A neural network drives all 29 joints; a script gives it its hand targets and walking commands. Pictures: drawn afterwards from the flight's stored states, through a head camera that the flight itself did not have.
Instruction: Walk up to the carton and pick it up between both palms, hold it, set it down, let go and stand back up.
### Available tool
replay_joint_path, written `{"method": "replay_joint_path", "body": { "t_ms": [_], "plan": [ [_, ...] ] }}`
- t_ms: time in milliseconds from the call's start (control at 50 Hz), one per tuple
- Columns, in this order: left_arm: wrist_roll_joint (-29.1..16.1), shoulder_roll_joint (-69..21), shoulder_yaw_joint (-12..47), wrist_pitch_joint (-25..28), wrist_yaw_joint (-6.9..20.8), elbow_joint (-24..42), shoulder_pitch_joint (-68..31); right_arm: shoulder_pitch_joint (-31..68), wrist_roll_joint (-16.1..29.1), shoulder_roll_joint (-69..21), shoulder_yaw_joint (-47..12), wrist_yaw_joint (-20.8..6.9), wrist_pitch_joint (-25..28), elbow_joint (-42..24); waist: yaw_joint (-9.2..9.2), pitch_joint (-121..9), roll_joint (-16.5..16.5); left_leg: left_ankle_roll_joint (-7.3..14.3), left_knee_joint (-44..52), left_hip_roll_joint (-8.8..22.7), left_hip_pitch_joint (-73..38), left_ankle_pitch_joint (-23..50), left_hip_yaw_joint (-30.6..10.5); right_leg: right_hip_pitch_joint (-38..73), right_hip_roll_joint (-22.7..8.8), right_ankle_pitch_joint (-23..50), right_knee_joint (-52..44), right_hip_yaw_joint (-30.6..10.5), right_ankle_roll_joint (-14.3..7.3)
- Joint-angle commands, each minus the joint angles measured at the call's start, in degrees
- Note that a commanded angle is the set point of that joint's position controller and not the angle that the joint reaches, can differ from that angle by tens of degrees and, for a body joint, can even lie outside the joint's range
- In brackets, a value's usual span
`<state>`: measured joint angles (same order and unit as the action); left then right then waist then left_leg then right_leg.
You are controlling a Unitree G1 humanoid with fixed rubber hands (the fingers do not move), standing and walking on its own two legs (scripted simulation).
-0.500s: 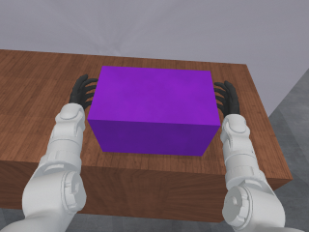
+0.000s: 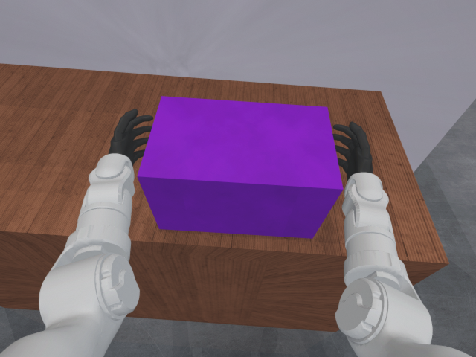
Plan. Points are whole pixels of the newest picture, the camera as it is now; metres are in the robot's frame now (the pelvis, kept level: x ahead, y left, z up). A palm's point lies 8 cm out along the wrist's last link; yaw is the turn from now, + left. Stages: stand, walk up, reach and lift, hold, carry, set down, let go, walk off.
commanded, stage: set down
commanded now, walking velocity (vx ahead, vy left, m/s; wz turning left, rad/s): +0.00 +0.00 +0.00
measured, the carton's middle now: (240, 170) +0.46 +0.00 +0.03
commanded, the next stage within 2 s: none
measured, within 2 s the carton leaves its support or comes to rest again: rests again in 0.04 s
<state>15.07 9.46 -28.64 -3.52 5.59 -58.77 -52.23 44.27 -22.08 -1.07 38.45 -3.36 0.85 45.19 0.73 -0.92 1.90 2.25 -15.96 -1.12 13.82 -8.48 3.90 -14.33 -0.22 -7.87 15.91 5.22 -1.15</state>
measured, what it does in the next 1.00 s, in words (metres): stands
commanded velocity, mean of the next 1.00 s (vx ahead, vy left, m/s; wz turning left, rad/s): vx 0.00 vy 0.00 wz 0.00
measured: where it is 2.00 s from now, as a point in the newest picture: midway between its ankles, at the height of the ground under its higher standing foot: outside the picture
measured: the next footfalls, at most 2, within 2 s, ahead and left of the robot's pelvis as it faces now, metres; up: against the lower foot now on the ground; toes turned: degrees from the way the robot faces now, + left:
none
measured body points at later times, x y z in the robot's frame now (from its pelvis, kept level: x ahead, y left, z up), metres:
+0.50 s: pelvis +0.01 +0.00 +0.00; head +0.07 +0.01 +0.45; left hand +0.46 +0.20 +0.09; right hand +0.43 -0.20 +0.09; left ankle -0.01 +0.09 -0.75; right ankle +0.00 -0.10 -0.75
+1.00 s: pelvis +0.01 +0.00 +0.00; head +0.07 +0.01 +0.44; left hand +0.46 +0.20 +0.08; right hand +0.43 -0.20 +0.08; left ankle -0.01 +0.09 -0.75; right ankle +0.00 -0.10 -0.75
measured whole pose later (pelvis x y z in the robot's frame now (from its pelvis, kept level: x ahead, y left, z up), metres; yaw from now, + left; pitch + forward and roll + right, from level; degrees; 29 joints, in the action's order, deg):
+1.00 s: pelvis +0.01 +0.00 +0.00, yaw -1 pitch +8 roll +0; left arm 15.6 9.7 -30.9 3.4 6.1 -58.8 -51.0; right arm 44.4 -19.9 -0.3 33.9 -1.3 4.0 46.0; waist 0.6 -0.2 1.5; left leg 1.9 -17.9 -0.4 15.7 -10.0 4.7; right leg -16.4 0.0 -9.0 17.6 5.3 -1.5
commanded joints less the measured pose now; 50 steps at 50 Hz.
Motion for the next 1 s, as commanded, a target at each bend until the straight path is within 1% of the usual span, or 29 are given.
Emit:
{"method": "replay_joint_path", "body": {
  "t_ms": [0,20,60,80,120,160,200,240,300,320,340,380,400,440,460,500,520,580,620,660,700,760,780,800,860,900,920,940,980],
  "plan": [
    [-0.36,-21.66,10.64,3.98,5.35,6.46,-33.18,29.06,-0.52,-20.65,-14.73,-5.69,2.94,-2.24,0.09,-27.89,-3.57,-2.79,-2.06,2.70,-15.28,16.51,0.05,6.56,-0.89,10.05,0.37,1.43,3.47],
    [-0.36,-21.96,10.80,4.25,5.16,7.60,-33.18,29.19,-0.50,-20.74,-14.48,-5.84,3.27,-2.30,-0.04,-28.72,-4.47,-3.07,-2.34,2.81,-16.43,17.16,-0.10,5.67,-0.83,9.36,0.32,1.59,3.14],
    [-0.22,-22.72,11.10,4.51,4.85,7.42,-32.10,28.68,-0.89,-20.66,-14.58,-5.95,4.00,-1.79,0.02,-28.96,-4.44,-3.92,-3.92,3.02,-18.74,22.23,-0.04,3.66,-0.26,11.74,0.43,2.06,3.08],
    [0.00,-23.28,11.10,4.71,4.74,7.12,-31.28,28.72,-1.15,-20.44,-15.01,-5.94,4.53,-2.63,-0.73,-30.17,-4.46,-4.03,-4.96,2.88,-19.41,24.70,0.12,3.28,-0.12,13.02,0.65,2.06,3.07],
    [0.35,-22.94,10.68,4.84,4.81,6.95,-29.99,27.57,-1.16,-19.89,-15.21,-5.71,4.64,-1.61,-0.37,-28.05,-5.48,-4.41,-5.22,3.04,-19.48,26.19,-0.22,3.42,-0.28,13.75,0.51,1.88,3.09],
    [0.12,-22.95,10.40,4.65,4.77,6.80,-28.42,26.49,-0.01,-19.85,-15.94,-5.64,4.69,-0.49,-0.97,-26.54,-5.08,-4.40,-5.97,3.61,-20.42,29.14,-0.61,2.57,-0.05,14.16,0.35,1.61,2.88],
    [0.52,-22.45,10.26,4.61,4.83,6.04,-26.73,26.56,0.05,-19.75,-16.95,-5.58,5.05,-0.33,-1.17,-25.65,-3.49,-4.18,-6.47,3.43,-19.50,30.39,-0.56,3.10,0.22,15.52,0.65,1.74,3.12],
    [-0.13,-22.15,10.50,4.83,5.10,6.49,-26.18,24.62,-0.18,-19.29,-16.86,-5.21,4.93,0.68,-0.16,-25.80,-2.28,-3.85,-6.01,3.40,-18.45,29.46,-1.09,4.33,0.01,16.98,1.30,1.39,3.36],
    [0.59,-22.86,11.09,4.92,5.31,7.05,-25.30,23.22,-0.21,-19.10,-16.53,-4.95,4.75,0.48,-0.15,-23.96,-3.65,-3.88,-5.12,3.31,-17.92,26.98,-0.70,4.90,-0.07,14.50,0.82,1.55,3.11],
    [0.64,-22.16,10.21,4.92,5.39,6.24,-24.95,23.88,-0.35,-19.22,-16.89,-4.98,4.99,-0.37,-0.54,-24.28,-2.69,-3.41,-5.05,3.03,-17.50,26.45,-0.65,4.24,-0.32,15.01,0.65,1.53,3.35],
    [0.88,-22.01,9.77,4.91,5.64,5.90,-25.06,23.91,-0.87,-19.46,-17.01,-4.81,5.01,-0.71,-0.05,-23.45,-2.25,-3.23,-4.85,2.84,-15.89,25.64,-0.62,5.80,-0.38,16.12,1.00,1.19,3.39],
    [1.47,-22.28,9.34,5.18,5.82,5.70,-24.43,23.23,-0.94,-19.59,-16.50,-4.70,5.07,-0.52,-0.13,-23.92,-2.62,-3.13,-4.49,2.80,-15.69,23.71,-0.54,5.81,-0.51,15.26,0.95,1.40,3.52],
    [1.76,-21.88,8.90,5.33,5.95,4.71,-24.99,23.67,-0.91,-20.12,-16.45,-4.79,4.83,-0.23,-0.52,-23.71,-1.89,-2.57,-3.78,2.71,-15.00,22.09,-0.37,6.22,-0.66,14.39,0.82,1.09,3.48],
    [2.40,-22.06,8.39,5.20,6.26,4.46,-24.13,21.78,-1.29,-20.12,-16.17,-4.88,4.26,0.36,0.12,-21.96,-3.04,-2.72,-3.80,2.73,-14.92,22.29,-0.33,5.80,-0.95,15.32,1.22,0.96,3.67],
    [2.33,-21.43,7.97,5.24,6.50,3.95,-24.23,21.87,-1.45,-20.39,-16.00,-4.76,3.96,-0.22,-0.39,-22.16,-1.92,-2.37,-3.76,2.79,-14.32,21.07,-0.04,5.97,-0.88,13.89,1.05,0.87,3.93],
    [2.40,-21.68,8.28,5.56,6.34,5.59,-24.78,21.10,-1.72,-20.16,-15.14,-4.64,3.85,-0.41,0.19,-23.29,-3.31,-2.46,-3.09,2.61,-14.57,19.74,-0.15,5.41,-1.01,12.72,0.75,1.14,3.81],
    [3.20,-21.17,7.16,5.34,6.50,4.13,-23.95,20.96,-2.17,-20.35,-15.18,-4.63,3.48,-0.50,-0.02,-21.77,-2.41,-2.21,-2.84,2.62,-14.21,18.91,-0.07,5.28,-1.06,12.22,0.55,1.02,3.97],
    [3.43,-21.39,6.89,5.72,6.48,4.48,-23.67,20.28,-1.94,-20.46,-15.38,-4.79,3.51,-0.99,-0.58,-22.64,-3.53,-2.28,-3.81,2.75,-14.43,21.70,-0.34,5.38,-1.12,14.17,1.02,0.83,3.97],
    [3.55,-20.68,6.33,5.66,6.75,4.01,-23.29,20.36,-2.70,-20.70,-15.32,-4.85,3.26,-1.12,-0.30,-21.97,-1.83,-1.73,-2.73,2.62,-13.79,19.16,-0.49,5.15,-1.05,12.95,0.91,0.97,4.02],
    [3.83,-21.43,6.77,5.57,6.87,4.25,-23.60,19.85,-2.98,-20.43,-14.67,-4.92,3.05,-1.11,0.21,-20.65,-2.65,-1.95,-2.74,2.74,-14.28,19.27,-0.34,4.64,-1.00,11.78,0.80,1.23,4.04],
    [3.50,-20.71,6.75,5.59,6.94,4.49,-23.48,19.96,-2.89,-20.32,-14.99,-4.87,2.97,-1.85,-0.32,-21.30,-2.88,-1.69,-3.33,2.64,-14.26,20.36,-0.21,3.74,-1.04,11.85,1.05,1.12,4.06],
    [3.52,-19.59,5.67,5.75,6.83,3.65,-22.70,18.94,-2.80,-19.19,-14.60,-4.61,2.65,-0.82,0.23,-19.79,-2.24,-1.76,-3.62,2.66,-14.81,20.60,-0.37,3.07,-0.95,11.92,0.94,0.94,4.12],
    [3.67,-18.57,4.97,5.79,6.84,3.91,-21.84,17.99,-2.28,-18.91,-15.03,-4.53,2.36,-0.95,-0.32,-19.01,-1.64,-1.49,-3.40,2.66,-14.43,20.77,-0.48,2.92,-0.97,11.68,1.02,0.90,4.09],
    [3.80,-18.30,5.19,5.76,6.63,4.00,-21.67,18.08,-1.63,-17.98,-15.04,-4.50,2.40,-0.81,-0.48,-19.69,-2.88,-1.66,-3.58,2.83,-15.14,21.10,-0.24,2.79,-0.83,11.44,1.16,0.89,3.97],
    [3.67,-13.85,4.33,6.28,5.37,4.00,-21.16,16.34,-1.72,-13.60,-13.58,-3.43,2.32,0.61,-0.06,-19.69,-3.43,-1.86,-4.17,2.93,-15.08,21.62,-0.35,1.18,-0.81,10.18,0.96,0.67,3.80],
    [2.70,-9.11,3.82,6.64,4.01,1.88,-20.54,15.86,-0.44,-8.75,-12.40,-2.09,2.29,1.70,0.05,-18.84,-3.16,-1.61,-4.21,3.02,-14.21,20.60,-0.26,0.12,-0.81,8.77,0.94,0.20,3.70],
    [2.02,-8.79,4.70,7.12,3.32,2.41,-21.76,16.75,0.15,-9.34,-13.13,-1.50,2.42,1.78,0.13,-19.72,-2.39,-1.27,-3.98,2.85,-12.87,18.15,-0.35,0.28,-0.74,6.94,0.56,0.06,3.71],
    [0.81,-5.36,4.68,7.60,2.46,1.09,-21.48,16.34,1.45,-6.40,-13.53,-0.76,2.27,2.18,-0.23,-19.52,-2.49,-1.11,-3.57,2.70,-10.54,16.68,-0.49,1.10,-1.06,7.62,0.72,-0.44,3.73],
    [-3.09,-0.56,8.87,8.43,-0.14,-0.37,-21.77,16.67,6.17,-0.65,-15.86,0.72,2.40,5.14,0.15,-21.23,-4.53,-1.83,-4.22,3.38,-8.61,17.26,-1.33,0.35,-0.54,6.75,1.61,-1.00,2.67]
  ]
}}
